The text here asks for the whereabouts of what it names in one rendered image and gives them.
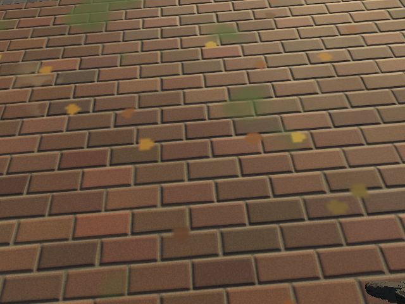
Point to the right robot hand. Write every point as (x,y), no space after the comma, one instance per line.
(394,292)

